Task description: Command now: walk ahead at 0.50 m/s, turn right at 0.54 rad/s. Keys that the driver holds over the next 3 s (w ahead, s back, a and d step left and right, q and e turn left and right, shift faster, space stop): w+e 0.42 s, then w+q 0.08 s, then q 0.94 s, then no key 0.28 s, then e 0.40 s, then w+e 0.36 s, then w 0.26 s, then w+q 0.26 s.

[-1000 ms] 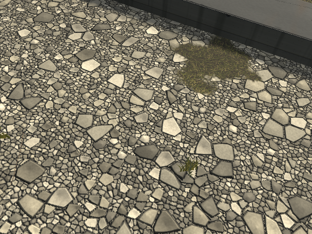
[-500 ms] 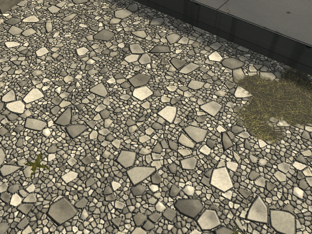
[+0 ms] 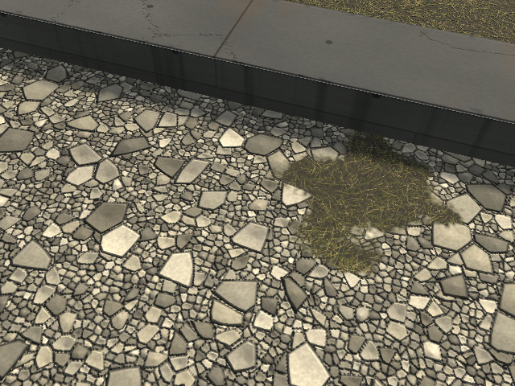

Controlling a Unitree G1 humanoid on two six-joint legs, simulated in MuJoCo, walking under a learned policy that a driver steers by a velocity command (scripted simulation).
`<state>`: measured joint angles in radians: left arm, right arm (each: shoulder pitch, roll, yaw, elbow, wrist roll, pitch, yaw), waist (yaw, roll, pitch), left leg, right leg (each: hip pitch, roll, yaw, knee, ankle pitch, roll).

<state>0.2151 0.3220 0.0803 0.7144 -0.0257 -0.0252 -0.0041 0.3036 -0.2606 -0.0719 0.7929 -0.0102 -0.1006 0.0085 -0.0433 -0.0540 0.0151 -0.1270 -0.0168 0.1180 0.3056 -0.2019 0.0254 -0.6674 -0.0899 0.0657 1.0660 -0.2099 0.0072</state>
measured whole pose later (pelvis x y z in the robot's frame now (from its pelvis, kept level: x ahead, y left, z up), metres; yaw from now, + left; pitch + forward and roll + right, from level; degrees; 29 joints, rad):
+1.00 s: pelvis +0.45 -0.11 -0.01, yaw -6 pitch +3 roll -1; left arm 0.13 0.29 0.03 0.69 0.01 0.00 0.03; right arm 0.19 -0.30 -0.06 0.65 0.00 0.00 0.00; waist -0.02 0.00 0.06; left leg -0.43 -0.10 -0.09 0.45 -0.07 0.07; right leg -0.54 0.01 0.10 0.94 -0.41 0.06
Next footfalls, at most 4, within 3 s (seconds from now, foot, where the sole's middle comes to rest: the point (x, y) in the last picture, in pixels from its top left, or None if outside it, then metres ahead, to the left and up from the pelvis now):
0.26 right None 0.28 -0.17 -0.78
0.74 left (275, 344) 0.60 -0.06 -0.78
1.18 right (360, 358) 0.55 -0.28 -0.78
1.60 left None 0.49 -0.02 -0.78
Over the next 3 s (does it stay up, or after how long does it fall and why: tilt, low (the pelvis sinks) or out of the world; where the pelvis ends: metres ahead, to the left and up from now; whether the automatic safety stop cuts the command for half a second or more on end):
stays up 0.74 -0.23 0.00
